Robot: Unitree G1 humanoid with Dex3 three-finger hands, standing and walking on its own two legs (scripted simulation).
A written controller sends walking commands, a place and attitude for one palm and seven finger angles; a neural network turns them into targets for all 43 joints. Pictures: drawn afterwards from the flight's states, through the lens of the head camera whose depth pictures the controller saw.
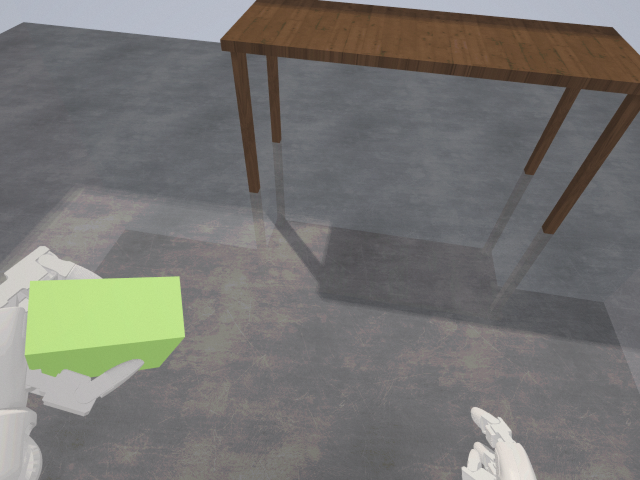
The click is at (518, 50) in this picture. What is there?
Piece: table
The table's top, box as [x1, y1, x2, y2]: [220, 0, 639, 94]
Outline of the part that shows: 220,39 222,50 639,94 639,55 612,27 322,0 256,0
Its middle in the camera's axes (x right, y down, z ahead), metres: +0.42 -0.77 +1.48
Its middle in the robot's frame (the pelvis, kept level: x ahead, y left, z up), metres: +1.64 -0.33 -0.08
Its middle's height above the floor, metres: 0.70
